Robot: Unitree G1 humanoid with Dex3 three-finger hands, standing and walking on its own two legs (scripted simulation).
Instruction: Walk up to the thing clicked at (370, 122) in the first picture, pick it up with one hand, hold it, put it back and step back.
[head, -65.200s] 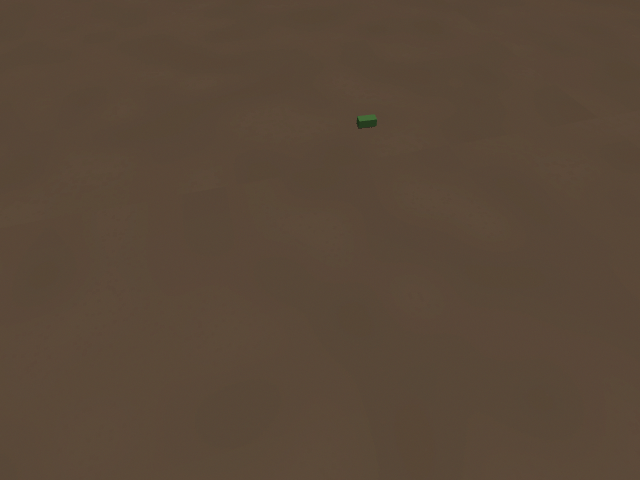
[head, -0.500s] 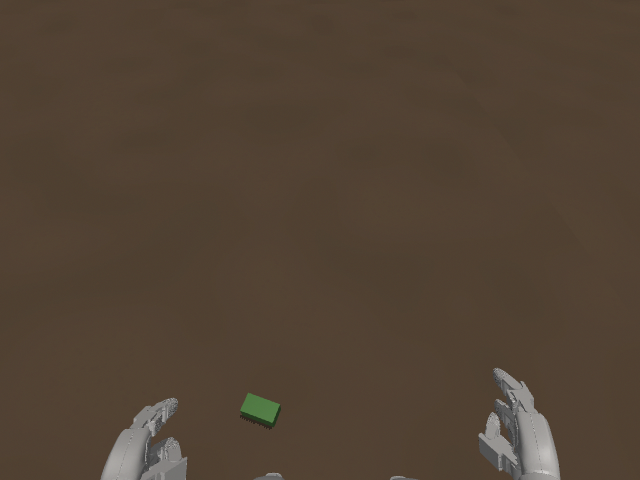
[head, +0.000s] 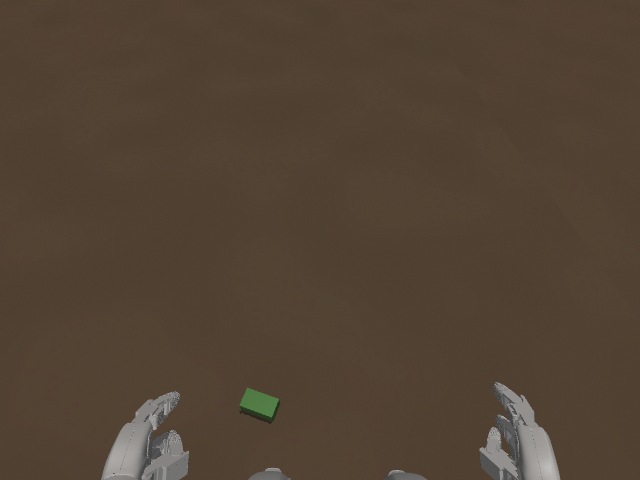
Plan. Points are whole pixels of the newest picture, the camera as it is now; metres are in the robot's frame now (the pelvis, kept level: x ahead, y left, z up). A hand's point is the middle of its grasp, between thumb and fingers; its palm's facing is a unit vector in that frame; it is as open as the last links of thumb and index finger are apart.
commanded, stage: home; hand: left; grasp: from above
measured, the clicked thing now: (260, 404) +0.42 +0.19 -0.69
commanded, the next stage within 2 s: stand in 1.32 s
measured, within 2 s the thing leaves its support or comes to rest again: neither
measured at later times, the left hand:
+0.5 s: hand (182, 464) +0.16 +0.18 -0.05, palm faces +0.05 -0.98 -0.20, open 7.4 cm
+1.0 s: hand (181, 464) +0.16 +0.18 -0.05, palm faces +0.04 -0.98 -0.20, open 7.4 cm
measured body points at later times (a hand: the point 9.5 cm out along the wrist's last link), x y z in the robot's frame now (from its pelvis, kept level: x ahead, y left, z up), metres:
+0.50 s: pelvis +0.00 +0.00 +0.00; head +0.02 +0.01 +0.45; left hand +0.15 +0.23 -0.03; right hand +0.16 -0.24 -0.06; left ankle +0.01 +0.12 -0.68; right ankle +0.01 -0.14 -0.68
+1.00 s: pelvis +0.00 +0.00 +0.00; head +0.02 +0.01 +0.45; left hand +0.15 +0.23 -0.03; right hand +0.16 -0.24 -0.06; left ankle +0.01 +0.12 -0.68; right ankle +0.01 -0.14 -0.68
